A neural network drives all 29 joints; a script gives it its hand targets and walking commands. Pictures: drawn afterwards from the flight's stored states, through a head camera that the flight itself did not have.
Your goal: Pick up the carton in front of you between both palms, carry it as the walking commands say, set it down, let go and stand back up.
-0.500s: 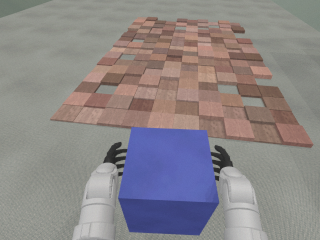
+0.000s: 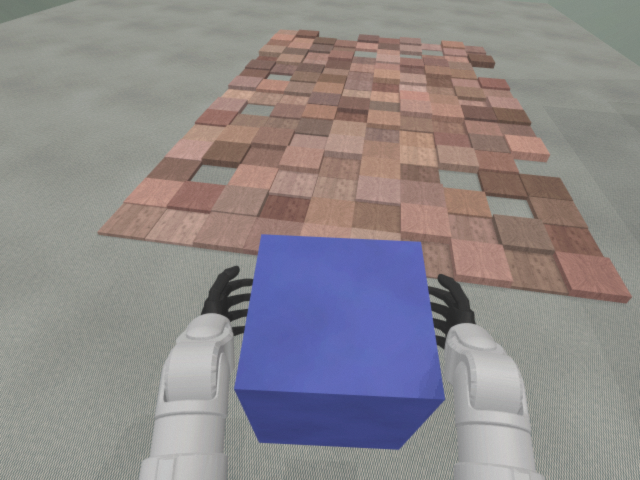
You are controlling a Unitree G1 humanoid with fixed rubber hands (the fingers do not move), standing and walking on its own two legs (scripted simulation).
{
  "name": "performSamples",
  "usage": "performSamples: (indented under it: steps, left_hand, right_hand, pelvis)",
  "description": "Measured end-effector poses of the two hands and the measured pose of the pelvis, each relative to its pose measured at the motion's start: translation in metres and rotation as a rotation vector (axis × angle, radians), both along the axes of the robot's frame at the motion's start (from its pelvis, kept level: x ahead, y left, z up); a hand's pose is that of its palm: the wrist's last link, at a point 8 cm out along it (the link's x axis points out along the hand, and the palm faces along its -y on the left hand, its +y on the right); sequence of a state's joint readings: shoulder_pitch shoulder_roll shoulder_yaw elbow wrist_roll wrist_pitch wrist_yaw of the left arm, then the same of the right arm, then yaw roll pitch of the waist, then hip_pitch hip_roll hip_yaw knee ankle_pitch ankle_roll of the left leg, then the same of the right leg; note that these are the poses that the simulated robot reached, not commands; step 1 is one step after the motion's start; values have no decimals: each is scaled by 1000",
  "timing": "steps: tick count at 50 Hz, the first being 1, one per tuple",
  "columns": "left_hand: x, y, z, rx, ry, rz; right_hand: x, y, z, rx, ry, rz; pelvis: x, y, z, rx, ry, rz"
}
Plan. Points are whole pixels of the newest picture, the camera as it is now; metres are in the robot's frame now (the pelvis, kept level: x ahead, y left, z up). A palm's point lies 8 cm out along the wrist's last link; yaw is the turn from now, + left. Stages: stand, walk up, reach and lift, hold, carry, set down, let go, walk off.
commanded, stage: carry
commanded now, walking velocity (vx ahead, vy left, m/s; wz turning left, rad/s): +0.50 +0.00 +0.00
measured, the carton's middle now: (334, 349) +0.31 +0.00 +0.01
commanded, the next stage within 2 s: none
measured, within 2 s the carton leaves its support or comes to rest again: neither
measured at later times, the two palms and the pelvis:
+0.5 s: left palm (212, 227) +0.47 +0.19 +0.09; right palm (405, 228) +0.48 -0.11 +0.09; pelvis +0.24 +0.03 -0.01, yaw -1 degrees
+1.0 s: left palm (260, 142) +0.78 +0.16 +0.07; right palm (396, 148) +0.79 -0.14 +0.07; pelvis +0.56 +0.00 -0.02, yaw +1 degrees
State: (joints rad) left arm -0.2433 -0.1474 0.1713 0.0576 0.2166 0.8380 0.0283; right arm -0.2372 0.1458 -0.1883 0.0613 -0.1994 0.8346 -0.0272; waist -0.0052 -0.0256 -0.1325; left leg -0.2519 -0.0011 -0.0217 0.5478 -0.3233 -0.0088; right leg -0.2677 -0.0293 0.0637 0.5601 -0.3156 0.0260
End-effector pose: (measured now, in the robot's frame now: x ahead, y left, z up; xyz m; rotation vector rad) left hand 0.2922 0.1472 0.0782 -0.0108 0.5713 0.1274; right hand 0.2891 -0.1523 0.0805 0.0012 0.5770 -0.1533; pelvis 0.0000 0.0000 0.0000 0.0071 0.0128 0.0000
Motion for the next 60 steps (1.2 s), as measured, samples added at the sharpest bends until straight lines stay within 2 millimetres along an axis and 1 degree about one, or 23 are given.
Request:
performSamples:
  steps: [2,4,8,10,12,16,19,22,24,26,28,30,33,35,38,41,44,48,50,52,55,57,60]
  left_hand:
    - [9,6,6,-14,-21,9]
    - [20,6,13,-20,-24,16]
    - [46,-3,25,-30,-26,8]
    - [60,-9,27,-27,-35,3]
    - [70,-10,25,-27,-12,8]
    - [86,3,22,-49,57,59]
    - [105,17,22,-65,66,100]
    - [135,32,18,-82,45,122]
    - [162,41,13,-86,18,124]
    - [189,46,6,-91,24,114]
    - [214,45,5,-87,59,88]
    - [239,41,8,-87,85,52]
    - [277,36,14,-91,92,9]
    - [300,32,19,-94,81,-9]
    - [335,30,23,-89,62,-8]
    - [371,28,20,-86,52,12]
    - [411,23,13,-77,48,34]
    - [469,14,-2,-58,39,66]
    - [491,13,-6,-55,65,93]
    - [509,14,-2,-63,81,122]
    - [540,15,16,-65,58,150]
    - [567,16,31,-64,22,154]
    - [615,16,50,-62,-29,142]
  right_hand:
    - [10,5,8,5,-21,0]
    - [21,7,14,4,-25,-4]
    - [42,-3,23,27,-27,-27]
    - [54,-9,22,40,-38,-41]
    - [65,-10,21,44,-14,-44]
    - [93,2,21,55,55,-20]
    - [121,16,22,69,66,7]
    - [156,30,19,68,47,6]
    - [181,37,13,62,21,-17]
    - [203,40,5,52,28,-48]
    - [218,39,1,61,61,-84]
    - [231,36,2,77,86,-114]
    - [255,34,11,99,89,-133]
    - [276,31,18,93,78,-147]
    - [312,29,24,85,59,-141]
    - [356,26,22,78,52,-114]
    - [403,22,12,86,51,-86]
    - [473,13,-11,109,46,-46]
    - [503,12,-14,109,74,-21]
    - [529,13,-9,104,91,5]
    - [569,15,9,105,69,35]
    - [597,15,22,104,34,42]
    - [641,14,40,95,-18,23]
  pelvis:
    - [12,4,-2,1,19,-17]
    - [26,5,1,-9,37,-34]
    - [57,0,3,-30,64,-39]
    - [75,-3,-1,-40,69,-14]
    - [94,-5,0,-33,80,11]
    - [134,-2,9,-2,96,21]
    - [166,5,10,10,94,17]
    - [204,16,3,10,79,12]
    - [231,27,-9,9,61,-4]
    - [254,35,-14,20,57,-21]
    - [274,41,-11,14,59,-38]
    - [294,45,-3,7,65,-45]
    - [327,48,7,-7,72,-44]
    - [351,48,12,-17,76,-41]
    - [390,44,15,-27,76,-34]
    - [432,37,10,-26,68,-30]
    - [477,27,1,-20,55,-19]
    - [539,11,-20,-34,33,13]
    - [561,4,-18,-32,38,25]
    - [581,-1,-10,-22,44,38]
    - [614,-5,4,-9,52,46]
    - [637,-6,10,2,57,45]
    - [674,-4,16,12,64,39]
